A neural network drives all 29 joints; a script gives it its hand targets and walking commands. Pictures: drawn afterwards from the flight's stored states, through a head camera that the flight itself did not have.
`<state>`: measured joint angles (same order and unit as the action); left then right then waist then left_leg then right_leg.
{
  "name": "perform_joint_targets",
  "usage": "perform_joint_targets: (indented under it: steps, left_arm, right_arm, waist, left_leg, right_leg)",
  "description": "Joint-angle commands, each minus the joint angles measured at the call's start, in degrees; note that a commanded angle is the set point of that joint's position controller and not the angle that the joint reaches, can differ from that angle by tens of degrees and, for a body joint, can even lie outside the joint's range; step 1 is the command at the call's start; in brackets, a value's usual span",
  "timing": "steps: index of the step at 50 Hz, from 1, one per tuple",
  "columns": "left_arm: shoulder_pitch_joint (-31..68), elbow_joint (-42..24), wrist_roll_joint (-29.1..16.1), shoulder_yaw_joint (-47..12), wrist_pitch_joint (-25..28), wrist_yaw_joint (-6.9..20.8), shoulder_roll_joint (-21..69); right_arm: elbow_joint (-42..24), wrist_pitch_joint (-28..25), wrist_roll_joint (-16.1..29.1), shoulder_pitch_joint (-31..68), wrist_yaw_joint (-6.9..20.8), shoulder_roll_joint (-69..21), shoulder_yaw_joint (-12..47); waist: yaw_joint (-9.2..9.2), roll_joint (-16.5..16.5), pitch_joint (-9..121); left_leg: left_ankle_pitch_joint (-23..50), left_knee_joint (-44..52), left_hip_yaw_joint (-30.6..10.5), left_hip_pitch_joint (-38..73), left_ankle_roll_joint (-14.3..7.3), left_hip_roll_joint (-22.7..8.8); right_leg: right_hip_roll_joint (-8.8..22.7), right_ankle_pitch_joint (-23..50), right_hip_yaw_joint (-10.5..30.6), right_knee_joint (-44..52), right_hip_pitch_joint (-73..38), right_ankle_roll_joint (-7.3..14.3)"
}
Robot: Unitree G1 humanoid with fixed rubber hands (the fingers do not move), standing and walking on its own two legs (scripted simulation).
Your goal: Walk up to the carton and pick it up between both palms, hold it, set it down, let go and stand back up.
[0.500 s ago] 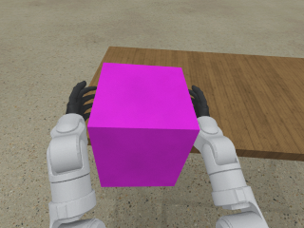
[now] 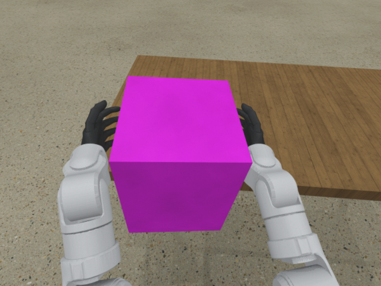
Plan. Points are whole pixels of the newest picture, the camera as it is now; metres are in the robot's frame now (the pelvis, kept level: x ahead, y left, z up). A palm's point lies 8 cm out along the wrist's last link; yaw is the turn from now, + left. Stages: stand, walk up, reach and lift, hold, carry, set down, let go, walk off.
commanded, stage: hold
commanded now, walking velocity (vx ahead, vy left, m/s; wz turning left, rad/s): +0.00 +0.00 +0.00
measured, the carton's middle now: (177, 158) +0.37 +0.00 +0.11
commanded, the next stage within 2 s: set down in 1.10 s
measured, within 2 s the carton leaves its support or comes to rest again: neither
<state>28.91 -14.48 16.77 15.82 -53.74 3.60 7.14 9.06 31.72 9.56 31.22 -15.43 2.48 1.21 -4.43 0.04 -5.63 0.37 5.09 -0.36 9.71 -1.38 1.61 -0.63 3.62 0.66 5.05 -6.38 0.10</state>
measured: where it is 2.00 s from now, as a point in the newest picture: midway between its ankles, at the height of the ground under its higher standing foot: outside the picture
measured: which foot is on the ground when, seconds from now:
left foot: down 0.00-1.00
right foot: down 0.00-1.00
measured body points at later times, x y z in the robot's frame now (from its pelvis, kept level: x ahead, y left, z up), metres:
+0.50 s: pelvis +0.00 +0.00 +0.00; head +0.00 +0.00 +0.45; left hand +0.34 +0.16 +0.19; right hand +0.37 -0.14 +0.17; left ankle -0.02 +0.10 -0.76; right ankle +0.02 -0.12 -0.76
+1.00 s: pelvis -0.04 +0.00 +0.00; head -0.02 -0.01 +0.45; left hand +0.33 +0.18 +0.19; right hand +0.36 -0.12 +0.16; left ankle -0.02 +0.10 -0.76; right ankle +0.02 -0.12 -0.76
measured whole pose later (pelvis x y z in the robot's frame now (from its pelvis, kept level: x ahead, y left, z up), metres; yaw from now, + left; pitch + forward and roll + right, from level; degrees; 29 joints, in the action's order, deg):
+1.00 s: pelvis -0.04 +0.00 +0.00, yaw +1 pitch -2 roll +0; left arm 35.1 -10.7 18.2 18.8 -52.1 6.1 6.3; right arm 8.7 34.3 3.9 36.4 -13.4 0.4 -2.4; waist 0.0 -0.9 -5.0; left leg 4.6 5.4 -0.8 3.3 -1.7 2.3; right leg 0.2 6.5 0.1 2.8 1.1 -0.4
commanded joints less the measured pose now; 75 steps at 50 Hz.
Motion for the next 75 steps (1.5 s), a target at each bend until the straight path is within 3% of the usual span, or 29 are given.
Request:
perform_joint_targets:
  steps: [1, 5, 8, 15, 20, 23, 25, 27, 30, 32, 34, 37, 39, 41, 45, 49, 51, 54, 56, 58, 61, 63, 66, 70, 75]
  left_arm:
    - [29.31, -4.74, -9.89, -23.26, 3.39, 6.04, 18.32]
    - [26.46, -0.26, -6.71, -18.37, 1.91, 7.87, 15.38]
    - [26.11, 0.47, -5.65, -16.99, 1.31, 8.90, 14.82]
    - [29.82, -6.14, -9.13, -22.46, 2.85, 7.09, 18.35]
    - [25.54, -10.31, -10.60, -24.59, 2.12, 5.43, 19.65]
    - [19.17, -11.73, -9.09, -22.03, -0.56, 6.22, 17.87]
    - [16.38, -12.36, -7.69, -20.53, -2.53, 7.55, 16.11]
    - [15.37, -12.79, -6.81, -20.24, -4.03, 8.97, 14.45]
    - [17.20, -14.15, -7.41, -22.87, -4.95, 10.21, 13.32]
    - [21.88, -14.07, -8.61, -25.26, -4.38, 10.33, 13.01]
    - [27.90, -12.49, -10.05, -26.94, -2.96, 9.86, 13.21]
    - [33.79, -9.67, -11.16, -27.47, 0.01, 8.62, 14.49]
    - [34.94, -7.13, -11.00, -25.91, 2.15, 7.93, 15.23]
    - [34.27, -3.93, -9.97, -22.41, 3.55, 7.88, 15.34]
    - [27.92, 0.20, -7.06, -14.76, 4.12, 9.25, 13.98]
    - [27.20, -4.35, -5.83, -14.18, 3.27, 9.91, 15.16]
    - [28.12, -7.82, -6.06, -16.97, 2.69, 9.15, 16.74]
    - [27.80, -12.81, -8.50, -22.41, 1.98, 7.89, 18.04]
    - [27.03, -14.65, -9.73, -25.00, 1.50, 7.43, 18.19]
    - [26.45, -14.05, -10.15, -25.53, 1.07, 7.65, 17.35]
    - [24.93, -10.57, -9.34, -23.48, 0.17, 8.93, 14.80]
    - [24.29, -7.71, -8.17, -21.23, -0.45, 10.06, 13.25]
    - [24.18, -5.48, -7.12, -18.81, -0.95, 11.35, 12.48]
    - [24.56, -7.13, -7.41, -18.34, -0.12, 11.69, 13.44]
    - [27.20, -12.89, -10.57, -22.27, 1.69, 9.89, 16.46]
  right_arm:
    - [-17.76, -4.37, 5.39, 35.23, 6.19, -21.88, 17.85]
    - [-11.28, -3.19, 3.57, 29.89, 5.25, -19.44, 13.27]
    - [-10.20, -2.78, 3.33, 29.80, 4.96, -18.69, 12.00]
    - [-19.03, -4.61, 6.12, 38.07, 5.87, -21.83, 18.27]
    - [-23.66, -3.51, 9.23, 35.09, 6.18, -23.77, 24.13]
    - [-22.89, -1.01, 10.91, 28.52, 5.14, -22.80, 25.77]
    - [-21.30, 0.67, 11.18, 25.10, 4.07, -21.55, 25.10]
    - [-19.68, 1.63, 10.47, 23.58, 3.18, -19.97, 23.10]
    - [-18.43, 1.37, 8.02, 23.90, 2.45, -18.82, 19.10]
    - [-18.01, 0.51, 5.57, 26.79, 2.40, -19.49, 15.81]
    - [-18.00, -0.39, 3.04, 31.66, 2.80, -20.30, 12.72]
    - [-17.84, -1.58, 0.91, 36.72, 3.91, -20.20, 10.18]
    - [-17.01, -2.07, 0.07, 37.57, 4.91, -20.15, 9.63]
    - [-15.52, -2.00, -0.95, 37.53, 6.04, -20.15, 9.30]
    - [-12.08, -0.44, -1.35, 34.14, 7.37, -19.46, 11.80]
    - [-12.92, 0.31, 1.61, 33.69, 7.60, -20.13, 15.70]
    - [-16.10, -0.62, 2.61, 35.16, 7.87, -21.76, 17.06]
    - [-21.21, -2.03, 4.47, 37.19, 8.05, -23.35, 20.12]
    - [-23.05, -2.58, 5.34, 36.59, 7.70, -23.93, 21.28]
    - [-22.34, -2.56, 5.17, 34.77, 7.02, -23.53, 20.70]
    - [-17.77, -1.61, 3.85, 30.15, 5.48, -21.41, 17.38]
    - [-14.09, -0.76, 2.91, 27.57, 4.56, -20.09, 14.58]
    - [-11.51, 0.20, 2.61, 26.99, 3.94, -18.76, 12.37]
    - [-14.29, -0.34, 3.88, 29.58, 3.88, -19.51, 14.78]
    - [-23.38, -2.37, 6.23, 37.68, 5.23, -22.30, 20.86]
  waist:
    - [-0.35, -0.19, 30.38]
    - [-0.22, -0.08, 21.31]
    - [0.22, -0.31, 18.37]
    - [0.72, -1.12, 28.54]
    - [3.76, -0.20, 34.38]
    - [6.72, 0.98, 30.48]
    - [7.46, 1.29, 26.23]
    - [6.86, 1.22, 21.76]
    - [3.75, -0.22, 15.73]
    - [1.31, -2.41, 12.82]
    - [0.00, -4.49, 11.66]
    - [0.33, -6.21, 14.35]
    - [1.36, -6.32, 18.37]
    - [2.42, -5.13, 22.67]
    - [5.18, -0.43, 27.60]
    - [7.28, 0.82, 28.98]
    - [6.77, 1.50, 28.31]
    - [5.43, 0.99, 32.70]
    - [4.42, -0.22, 34.60]
    - [3.24, -1.08, 32.80]
    - [2.03, -1.73, 24.40]
    - [1.86, -2.26, 18.33]
    - [2.32, -2.51, 14.81]
    - [3.05, -1.80, 17.64]
    - [3.28, -0.67, 30.79]
  left_leg:
    - [18.49, -2.38, 0.49, 2.08, 2.78, -1.26]
    - [11.56, -0.36, 1.30, -1.55, 2.11, -1.45]
    - [10.15, 0.34, 1.53, -3.19, 1.77, -1.57]
    - [20.40, -1.63, 0.59, 0.93, 2.50, -1.42]
    - [27.78, -3.31, 0.59, 2.54, 2.70, -1.64]
    - [28.46, -2.80, 1.35, 0.18, 2.51, -2.29]
    - [27.40, -2.14, 1.68, -1.73, 2.61, -2.64]
    - [25.45, -1.48, 1.67, -2.68, 2.69, -2.76]
    - [20.06, -0.84, 1.67, -3.36, 3.02, -2.56]
    - [12.83, -0.57, 1.86, -5.39, 3.07, -2.40]
    - [2.03, -0.56, 2.33, -10.11, 2.84, -2.16]
    - [-10.26, -0.76, 1.96, -15.49, 2.43, -1.89]
    - [-13.44, -0.75, 1.58, -16.21, 2.24, -1.69]
    - [-11.65, -0.74, 1.96, -14.64, 1.90, -1.44]
    - [1.01, 0.12, 2.67, -8.95, 0.83, -1.66]
    - [8.93, 1.31, 2.06, -7.01, 1.51, -2.21]
    - [10.58, 1.63, 1.56, -6.82, 1.51, -3.12]
    - [25.09, -1.79, 0.81, 0.19, 2.48, -3.01]
    - [30.00, -3.55, 0.62, 2.99, 3.21, -2.27]
    - [27.96, -3.70, 0.82, 2.71, 3.36, -1.52]
    - [17.94, -1.79, 1.36, -2.09, 3.06, -1.09]
    - [10.79, -0.11, 1.80, -6.04, 2.68, -1.29]
    - [7.03, 0.72, 2.12, -8.60, 2.31, -1.42]
    - [10.27, 1.15, 1.73, -7.72, 1.98, -1.70]
    - [23.01, -1.12, 0.82, -2.64, 2.65, -1.53]
  right_leg:
    - [-0.29, 13.67, 0.82, -4.88, -14.36, -2.52]
    - [0.17, 9.33, 1.03, -3.34, -14.27, -2.97]
    - [0.44, 8.28, 0.96, -2.85, -14.87, -3.01]
    - [0.02, 15.19, 0.79, -4.64, -16.56, -2.23]
    - [-0.32, 21.73, 1.20, -6.42, -20.23, -1.75]
    - [0.26, 25.52, 1.96, -6.76, -23.89, -1.59]
    - [0.95, 25.73, 2.27, -6.28, -24.73, -1.60]
    - [1.62, 23.14, 2.44, -5.17, -23.97, -1.66]
    - [2.13, 14.17, 2.93, -3.52, -20.20, -1.67]
    - [2.36, 3.65, 2.98, -2.90, -15.46, -1.65]
    - [2.68, -6.65, 2.16, -3.83, -11.50, -1.62]
    - [2.21, -15.33, 0.27, -6.33, -9.36, -1.43]
    - [1.42, -16.90, -1.07, -7.36, -8.51, -1.62]
    - [0.88, -16.22, -1.94, -7.16, -7.56, -2.03]
    - [-0.41, -8.61, -2.23, -5.58, -10.15, -2.89]
    - [-0.52, -2.15, -1.08, -4.51, -15.60, -1.87]
    - [-0.08, -1.42, -0.45, -3.86, -15.36, -1.21]
    - [-0.11, 4.85, 0.15, -3.29, -14.87, -0.73]
    - [0.09, 8.41, 0.36, -3.29, -15.34, -0.77]
    - [0.62, 9.83, 0.68, -3.59, -15.72, -1.28]
    - [1.73, 7.46, 1.27, -3.46, -16.58, -2.25]
    - [2.29, 4.21, 1.29, -3.13, -16.53, -2.87]
    - [2.32, 1.95, 0.77, -2.93, -16.59, -3.31]
    - [1.85, 5.99, 0.42, -3.25, -18.66, -3.31]
    - [0.81, 16.11, 0.05, -5.41, -21.96, -2.65]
